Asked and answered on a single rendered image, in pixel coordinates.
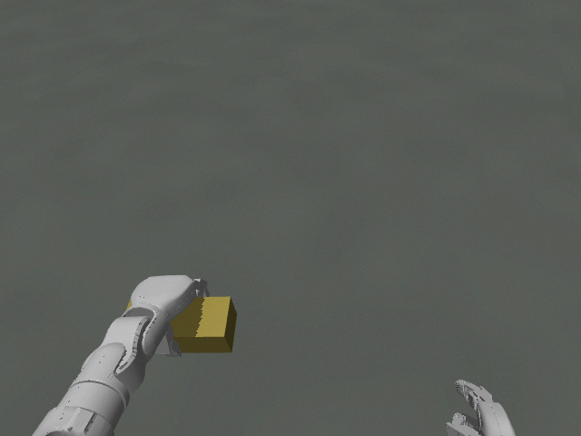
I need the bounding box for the right robot hand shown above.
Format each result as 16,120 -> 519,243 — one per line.
447,380 -> 516,436

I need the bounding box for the left robot hand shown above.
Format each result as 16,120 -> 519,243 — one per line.
131,275 -> 210,357

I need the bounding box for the carton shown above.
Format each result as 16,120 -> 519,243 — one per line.
126,297 -> 237,353

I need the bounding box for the left robot arm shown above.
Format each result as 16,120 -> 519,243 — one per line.
32,303 -> 168,436

